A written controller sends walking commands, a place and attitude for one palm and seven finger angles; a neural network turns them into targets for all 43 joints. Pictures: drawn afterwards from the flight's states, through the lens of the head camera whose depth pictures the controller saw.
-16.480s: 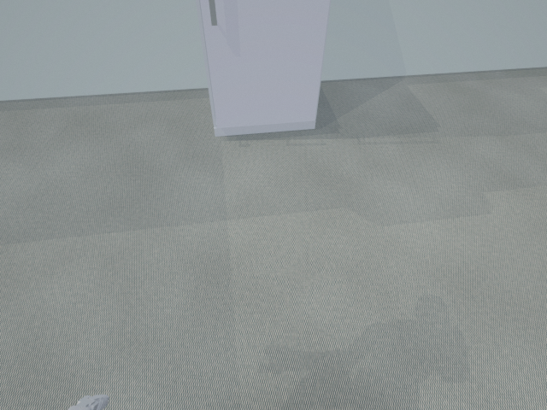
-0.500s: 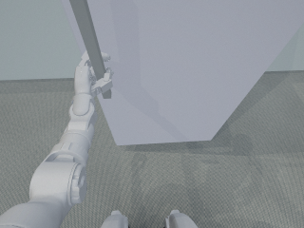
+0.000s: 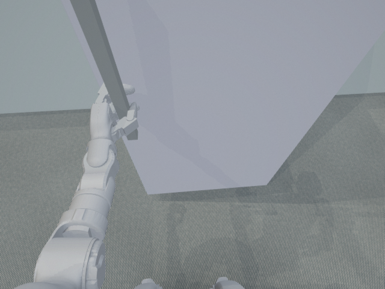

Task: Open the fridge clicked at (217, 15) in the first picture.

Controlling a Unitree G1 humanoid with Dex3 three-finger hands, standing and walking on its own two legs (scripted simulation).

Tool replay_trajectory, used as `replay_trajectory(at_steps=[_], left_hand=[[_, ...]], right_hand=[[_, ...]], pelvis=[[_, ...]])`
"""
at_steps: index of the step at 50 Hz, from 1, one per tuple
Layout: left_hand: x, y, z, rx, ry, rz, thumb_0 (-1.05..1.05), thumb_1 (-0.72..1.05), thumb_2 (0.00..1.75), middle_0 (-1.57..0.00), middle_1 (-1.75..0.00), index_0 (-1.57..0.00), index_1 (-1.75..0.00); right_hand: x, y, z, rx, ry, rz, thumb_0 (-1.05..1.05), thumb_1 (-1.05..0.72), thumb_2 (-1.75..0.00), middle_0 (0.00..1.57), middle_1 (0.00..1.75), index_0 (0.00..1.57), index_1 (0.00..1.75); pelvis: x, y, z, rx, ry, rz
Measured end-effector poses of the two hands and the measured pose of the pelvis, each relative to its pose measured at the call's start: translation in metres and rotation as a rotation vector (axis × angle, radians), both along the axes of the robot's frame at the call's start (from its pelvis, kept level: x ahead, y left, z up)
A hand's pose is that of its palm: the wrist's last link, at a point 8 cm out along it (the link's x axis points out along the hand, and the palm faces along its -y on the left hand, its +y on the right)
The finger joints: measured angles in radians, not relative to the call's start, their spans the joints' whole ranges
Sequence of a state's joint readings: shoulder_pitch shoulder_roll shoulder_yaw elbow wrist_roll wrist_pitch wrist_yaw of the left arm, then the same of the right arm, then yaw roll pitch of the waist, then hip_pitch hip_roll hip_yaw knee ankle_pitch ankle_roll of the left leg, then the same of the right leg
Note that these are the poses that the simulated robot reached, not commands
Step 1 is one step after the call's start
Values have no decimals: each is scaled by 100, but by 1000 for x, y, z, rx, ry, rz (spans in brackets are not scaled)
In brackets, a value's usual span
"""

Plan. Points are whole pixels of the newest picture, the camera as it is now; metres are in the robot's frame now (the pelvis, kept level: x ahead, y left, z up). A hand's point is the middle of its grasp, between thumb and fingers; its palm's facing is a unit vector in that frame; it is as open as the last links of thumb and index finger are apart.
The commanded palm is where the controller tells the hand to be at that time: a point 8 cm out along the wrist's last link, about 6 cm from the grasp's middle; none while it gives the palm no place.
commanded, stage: pull the door a little, standing still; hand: left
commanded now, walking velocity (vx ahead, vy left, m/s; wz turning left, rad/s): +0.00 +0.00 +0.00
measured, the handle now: (110, 63) +0.51 +0.13 +0.17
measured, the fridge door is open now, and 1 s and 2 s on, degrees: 0 1 1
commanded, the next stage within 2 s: walk backward, drawing the door open in 0.42 s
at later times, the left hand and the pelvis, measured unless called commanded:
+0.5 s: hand (132, 122) +0.44 +0.10 +0.07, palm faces +0.00 -1.00 -0.02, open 6.3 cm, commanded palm +0.37 +0.16 +0.07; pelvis +0.07 +0.00 +0.02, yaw -5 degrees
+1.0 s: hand (131, 113) +0.46 +0.10 +0.08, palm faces +0.15 -0.97 -0.18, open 6.0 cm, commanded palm +0.42 +0.15 +0.06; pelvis +0.23 -0.04 +0.07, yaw +4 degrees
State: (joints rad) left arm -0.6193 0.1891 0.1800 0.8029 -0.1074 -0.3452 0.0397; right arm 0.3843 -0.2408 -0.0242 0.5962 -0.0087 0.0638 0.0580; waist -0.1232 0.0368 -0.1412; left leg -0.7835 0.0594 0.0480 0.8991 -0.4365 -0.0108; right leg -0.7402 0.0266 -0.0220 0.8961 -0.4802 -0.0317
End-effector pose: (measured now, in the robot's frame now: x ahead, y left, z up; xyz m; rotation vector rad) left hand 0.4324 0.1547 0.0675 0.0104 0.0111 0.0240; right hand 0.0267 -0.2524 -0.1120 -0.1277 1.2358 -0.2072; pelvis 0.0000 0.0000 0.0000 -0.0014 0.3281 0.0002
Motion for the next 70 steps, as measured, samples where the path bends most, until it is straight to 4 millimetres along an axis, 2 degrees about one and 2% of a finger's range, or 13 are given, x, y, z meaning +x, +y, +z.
replay_trajectory(at_steps=[19, 27, 30, 35, 40, 45, 51, 52, 54, 56, 62, 66, 70], left_hand=[[-5, 2, 3, 10, 13, -22, 2, 71, 77, -30, -133, -28, -139], [-11, 1, 5, 2, 35, -30, 3, 74, 76, -21, -129, -22, -138], [-8, 3, 8, 65, 61, -49, 1, 71, 77, -24, -127, -22, -138], [-1, 6, 16, 122, 174, -80, 0, 66, 78, -30, -128, -29, -139], [5, 4, 26, 181, 302, -49, 1, 62, 78, -31, -127, -36, -140], [3, 2, 28, 191, 305, 28, 2, 61, 77, -33, -126, -41, -140], [0, -4, 27, 142, 294, 171, 4, 61, 80, -35, -127, -43, -140], [0, -4, 27, 146, 285, 183, 4, 60, 81, -36, -128, -44, -140], [3, -4, 24, 168, 229, 205, 4, 58, 80, -38, -130, -44, -140], [5, -3, 21, 220, 155, 230, 4, 54, 79, -39, -133, -44, -140], [-5, -9, 23, 296, 170, 345, -1, 54, 74, -41, -136, -45, -140], [-11, -21, 25, 276, 203, 429, -1, 62, 75, -29, -127, -43, -140], [-12, -26, 27, 228, 255, 493, 0, 64, 75, -25, -122, -37, -140]], right_hand=[[83, 9, 11, 27, -118, 24, 0, -91, -90, 20, 29, 19, 30], [127, 13, 29, 47, -201, -7, 1, -91, -90, 20, 29, 20, 30], [148, 12, 35, 6, -178, -24, 1, -91, -90, 20, 29, 20, 30], [197, 12, 51, -50, -147, 20, 1, -91, -90, 20, 29, 19, 30], [251, 17, 64, 19, -226, 41, 1, -91, -90, 20, 29, 19, 30], [317, 23, 57, 66, -317, 162, 1, -91, -90, 20, 29, 19, 30], [401, 22, 73, 82, -445, 281, 1, -91, -90, 20, 29, 20, 30], [409, 18, 74, 73, -456, 294, 1, -91, -90, 20, 29, 21, 31], [408, 6, 67, 58, -495, 334, 0, -91, -90, 20, 29, 30, 35], [401, -9, 52, 65, -530, 279, 0, -91, -90, 20, 29, 36, 38], [375, -54, 14, 68, -486, 188, 0, -91, -90, 20, 29, 31, 35], [361, -87, 8, 51, -388, 221, 1, -91, -90, 20, 29, 25, 33], [355, -118, 23, 20, -347, 219, 1, -91, -90, 20, 29, 22, 31]], pelvis=[[45, 3, 13, 8, -14, -37], [84, 4, 24, 8, -19, -108], [103, 5, 33, 9, -70, -105], [133, 8, 57, 20, -151, -60], [167, 0, 78, 28, -228, -47], [200, -20, 69, 112, -332, 40], [234, -44, 66, 99, -392, 62], [241, -48, 62, 90, -402, 56], [256, -52, 44, 42, -421, 11], [264, -62, 24, 65, -454, -18], [244, -105, 8, 87, -443, 94], [235, -131, 16, 105, -416, 145], [232, -147, 38, 134, -354, 152]])
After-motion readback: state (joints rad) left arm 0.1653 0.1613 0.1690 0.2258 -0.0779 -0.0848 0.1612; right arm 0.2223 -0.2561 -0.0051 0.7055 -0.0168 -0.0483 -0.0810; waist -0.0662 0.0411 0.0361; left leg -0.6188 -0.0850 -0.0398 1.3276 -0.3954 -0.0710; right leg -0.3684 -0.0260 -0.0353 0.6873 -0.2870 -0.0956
